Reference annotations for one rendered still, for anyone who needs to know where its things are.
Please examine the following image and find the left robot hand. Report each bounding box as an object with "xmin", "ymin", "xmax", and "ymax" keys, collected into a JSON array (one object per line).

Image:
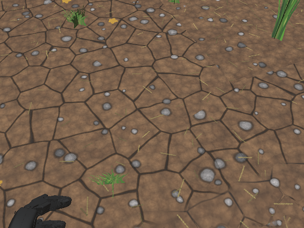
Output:
[{"xmin": 8, "ymin": 194, "xmax": 72, "ymax": 228}]

